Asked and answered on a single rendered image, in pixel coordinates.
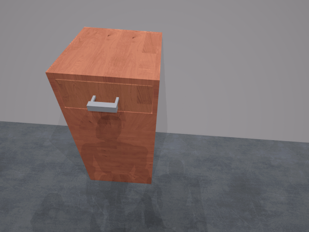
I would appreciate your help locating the drawer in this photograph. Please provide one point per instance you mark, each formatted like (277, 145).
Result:
(132, 97)

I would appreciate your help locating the cabinet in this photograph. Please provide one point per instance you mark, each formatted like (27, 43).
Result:
(118, 146)

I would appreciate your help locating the handle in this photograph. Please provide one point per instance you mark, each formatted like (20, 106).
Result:
(102, 106)

